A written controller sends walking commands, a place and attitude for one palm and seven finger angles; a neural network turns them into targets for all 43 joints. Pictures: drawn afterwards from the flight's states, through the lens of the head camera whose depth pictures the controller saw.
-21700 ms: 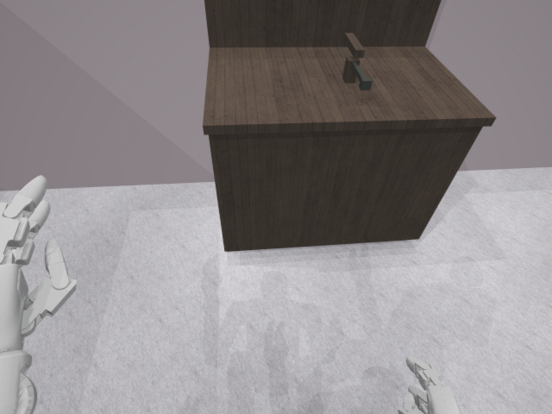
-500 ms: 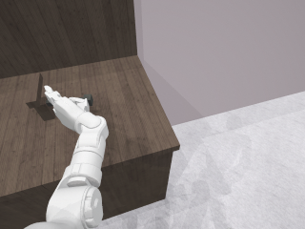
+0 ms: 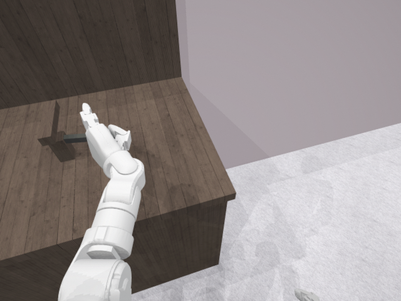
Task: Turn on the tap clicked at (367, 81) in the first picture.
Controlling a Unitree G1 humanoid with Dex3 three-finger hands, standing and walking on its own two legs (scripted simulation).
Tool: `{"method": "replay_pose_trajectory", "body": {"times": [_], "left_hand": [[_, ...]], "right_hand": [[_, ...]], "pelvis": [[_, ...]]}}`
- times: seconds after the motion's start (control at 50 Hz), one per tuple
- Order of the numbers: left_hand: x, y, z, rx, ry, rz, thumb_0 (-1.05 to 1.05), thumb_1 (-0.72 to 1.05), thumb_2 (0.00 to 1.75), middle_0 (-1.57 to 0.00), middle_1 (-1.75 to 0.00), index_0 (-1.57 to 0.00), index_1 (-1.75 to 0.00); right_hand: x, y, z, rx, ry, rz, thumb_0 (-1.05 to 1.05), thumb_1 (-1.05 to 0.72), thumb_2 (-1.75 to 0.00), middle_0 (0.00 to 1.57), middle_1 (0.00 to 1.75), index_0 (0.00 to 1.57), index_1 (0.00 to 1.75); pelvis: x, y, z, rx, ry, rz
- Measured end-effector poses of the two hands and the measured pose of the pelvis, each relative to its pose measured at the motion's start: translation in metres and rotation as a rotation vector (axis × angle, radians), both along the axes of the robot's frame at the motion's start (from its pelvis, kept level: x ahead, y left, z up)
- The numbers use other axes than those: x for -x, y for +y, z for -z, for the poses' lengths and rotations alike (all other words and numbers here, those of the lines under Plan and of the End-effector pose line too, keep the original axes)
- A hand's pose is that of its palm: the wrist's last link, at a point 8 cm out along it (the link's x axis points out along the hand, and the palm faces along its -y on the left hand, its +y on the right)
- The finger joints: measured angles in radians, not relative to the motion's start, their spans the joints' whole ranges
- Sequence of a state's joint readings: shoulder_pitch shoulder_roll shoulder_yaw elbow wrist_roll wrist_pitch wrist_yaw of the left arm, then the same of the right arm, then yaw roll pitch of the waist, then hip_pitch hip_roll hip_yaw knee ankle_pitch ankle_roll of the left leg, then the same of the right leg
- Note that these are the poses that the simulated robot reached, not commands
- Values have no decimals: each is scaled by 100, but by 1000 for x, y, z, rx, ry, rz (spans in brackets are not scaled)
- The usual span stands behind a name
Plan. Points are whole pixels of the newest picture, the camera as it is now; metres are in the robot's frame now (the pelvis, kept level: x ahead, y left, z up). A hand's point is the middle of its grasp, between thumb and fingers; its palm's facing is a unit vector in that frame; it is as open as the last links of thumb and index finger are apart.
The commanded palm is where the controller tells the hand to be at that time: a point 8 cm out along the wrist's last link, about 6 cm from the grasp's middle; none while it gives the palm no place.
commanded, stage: draw the hand back beside the body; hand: left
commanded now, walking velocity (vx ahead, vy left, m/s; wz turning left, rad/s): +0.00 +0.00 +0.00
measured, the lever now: (117, 135) +0.50 +0.22 +0.03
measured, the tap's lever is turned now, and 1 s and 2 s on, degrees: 78 78 78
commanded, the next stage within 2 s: step back with the hand held close in 1.38 s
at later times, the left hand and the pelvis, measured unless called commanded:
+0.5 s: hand (89, 178) +0.30 +0.19 +0.14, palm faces +0.20 -0.95 -0.24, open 7.7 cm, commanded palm +0.26 +0.24 +0.15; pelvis -0.01 +0.01 +0.03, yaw -2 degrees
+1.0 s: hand (26, 205) +0.23 +0.25 +0.17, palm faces +0.31 -0.90 -0.31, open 7.5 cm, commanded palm +0.18 +0.30 +0.19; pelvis +0.01 +0.03 +0.03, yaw -1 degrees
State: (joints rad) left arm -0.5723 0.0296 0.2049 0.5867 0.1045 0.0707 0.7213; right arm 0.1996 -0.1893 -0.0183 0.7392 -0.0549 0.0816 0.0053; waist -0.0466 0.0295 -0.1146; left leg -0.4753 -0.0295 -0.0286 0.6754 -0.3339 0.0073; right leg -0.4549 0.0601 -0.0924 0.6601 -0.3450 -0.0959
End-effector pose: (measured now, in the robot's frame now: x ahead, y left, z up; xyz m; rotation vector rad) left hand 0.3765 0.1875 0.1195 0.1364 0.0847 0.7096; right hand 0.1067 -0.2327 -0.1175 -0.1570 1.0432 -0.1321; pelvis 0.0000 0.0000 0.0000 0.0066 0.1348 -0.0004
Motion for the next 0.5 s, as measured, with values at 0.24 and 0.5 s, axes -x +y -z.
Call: {"method": "replay_pose_trajectory", "body": {"times": [0.24, 0.5], "left_hand": [[66, 43, -4, -54, 17, 403, 1, 90, 90, -17, -18, -16, -18], [110, 52, -33, -140, -87, 526, 1, 90, 90, -18, -22, -17, -21]], "right_hand": [[5, -19, -31, 14, -116, 103, 1, -91, -90, 20, 30, 20, 29], [-43, 9, -54, 6, -271, -32, 1, -91, -90, 20, 30, 20, 29]], "pelvis": [[-2, -1, -18, 1, -155, 50], [9, 11, -25, 7, -218, 29]]}}
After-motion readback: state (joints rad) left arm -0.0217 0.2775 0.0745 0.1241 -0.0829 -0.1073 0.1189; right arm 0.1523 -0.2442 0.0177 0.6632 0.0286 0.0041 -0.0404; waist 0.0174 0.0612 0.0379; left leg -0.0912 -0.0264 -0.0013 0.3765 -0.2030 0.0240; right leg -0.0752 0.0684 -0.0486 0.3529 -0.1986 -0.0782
